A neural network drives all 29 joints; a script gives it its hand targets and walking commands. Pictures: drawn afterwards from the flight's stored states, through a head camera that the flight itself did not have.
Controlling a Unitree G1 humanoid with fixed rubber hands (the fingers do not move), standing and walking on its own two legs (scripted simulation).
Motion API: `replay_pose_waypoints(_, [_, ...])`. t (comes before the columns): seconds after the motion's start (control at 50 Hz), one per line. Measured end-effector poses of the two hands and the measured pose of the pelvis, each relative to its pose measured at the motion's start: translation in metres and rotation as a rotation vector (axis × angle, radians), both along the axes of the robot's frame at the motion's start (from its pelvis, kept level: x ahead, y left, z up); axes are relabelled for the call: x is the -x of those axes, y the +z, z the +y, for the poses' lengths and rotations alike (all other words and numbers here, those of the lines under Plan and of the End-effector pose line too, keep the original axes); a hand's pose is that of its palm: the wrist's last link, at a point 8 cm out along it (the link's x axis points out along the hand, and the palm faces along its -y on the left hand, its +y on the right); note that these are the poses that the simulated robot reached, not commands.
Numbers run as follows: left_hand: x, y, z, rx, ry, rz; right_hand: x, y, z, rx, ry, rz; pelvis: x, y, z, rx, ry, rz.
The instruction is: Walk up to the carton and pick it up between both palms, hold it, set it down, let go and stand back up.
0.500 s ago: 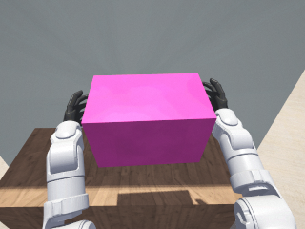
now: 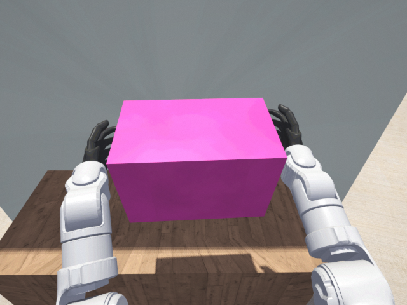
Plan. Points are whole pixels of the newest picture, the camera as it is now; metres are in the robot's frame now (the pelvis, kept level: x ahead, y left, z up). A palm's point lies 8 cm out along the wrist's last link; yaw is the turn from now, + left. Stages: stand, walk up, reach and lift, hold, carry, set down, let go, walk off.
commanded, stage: hold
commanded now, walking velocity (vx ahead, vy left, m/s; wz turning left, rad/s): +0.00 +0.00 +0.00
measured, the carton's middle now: (196, 160) +0.37 +0.00 +0.15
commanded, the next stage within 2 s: none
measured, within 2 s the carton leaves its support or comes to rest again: neither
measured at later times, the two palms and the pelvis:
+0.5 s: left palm (96, 164) +0.34 +0.19 +0.17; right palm (288, 145) +0.36 -0.18 +0.18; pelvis +0.00 +0.00 +0.00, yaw +0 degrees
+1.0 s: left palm (97, 162) +0.34 +0.18 +0.18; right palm (290, 145) +0.36 -0.18 +0.18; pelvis +0.00 +0.00 +0.00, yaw +0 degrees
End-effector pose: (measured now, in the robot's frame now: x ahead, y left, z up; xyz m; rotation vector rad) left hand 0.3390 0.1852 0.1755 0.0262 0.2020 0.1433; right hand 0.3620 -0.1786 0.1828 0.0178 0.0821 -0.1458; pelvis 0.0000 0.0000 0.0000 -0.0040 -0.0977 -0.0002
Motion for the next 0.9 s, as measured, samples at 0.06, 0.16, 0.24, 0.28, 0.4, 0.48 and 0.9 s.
replay_pose_waypoints(0.06, [-0.0002,-0.0002,0.0002,0.001,-0.001,-0.001,-0.0002,0.0009,0.0003,0.002,0.0,-0.002,0.0002,0.0,0.0,0.0,0.0,0.002])
replay_pose_waypoints(0.16, [-0.0014,-0.0016,0.0001,0.003,-0.001,0.004,-0.0009,0.0,0.0001,0.003,-0.002,0.003,0.0005,0.0001,-0.0002,0.0,-0.001,0.003])
replay_pose_waypoints(0.24, [-0.0032,-0.004,-0.0003,0.001,-0.004,0.014,-0.0017,-0.0038,-0.0004,0.004,-0.004,0.014,0.0003,0.0001,0.0002,-0.001,-0.002,0.007])
replay_pose_waypoints(0.28, [-0.0037,-0.0045,-0.0004,-0.001,-0.006,0.013,-0.0018,-0.0046,-0.0005,0.004,-0.004,0.012,-0.0002,0.0001,0.0005,0.0,-0.002,0.01])
replay_pose_waypoints(0.4, [-0.0026,-0.0044,0.0002,-0.002,-0.007,0.003,-0.0009,-0.0032,0.0001,0.002,-0.004,0.002,-0.0019,0.0,0.0014,0.001,-0.004,0.009])
replay_pose_waypoints(0.48, [-0.0018,-0.003,0.0006,-0.003,-0.003,0.001,-0.001,-0.0025,0.0006,-0.001,-0.001,0.0,-0.0026,0.0001,0.0018,0.001,-0.003,0.006])
replay_pose_waypoints(0.9, [-0.0017,-0.0009,-0.0008,-0.003,-0.002,0.011,-0.0007,-0.0019,-0.0009,-0.002,-0.002,0.01,0.0006,0.0001,0.0015,0.0,-0.004,0.005])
